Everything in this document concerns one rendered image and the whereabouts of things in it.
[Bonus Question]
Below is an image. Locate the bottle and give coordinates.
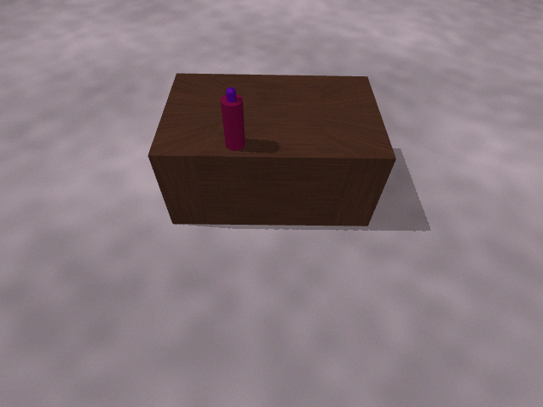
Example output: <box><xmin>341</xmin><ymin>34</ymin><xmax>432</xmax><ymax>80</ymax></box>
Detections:
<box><xmin>221</xmin><ymin>87</ymin><xmax>245</xmax><ymax>151</ymax></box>

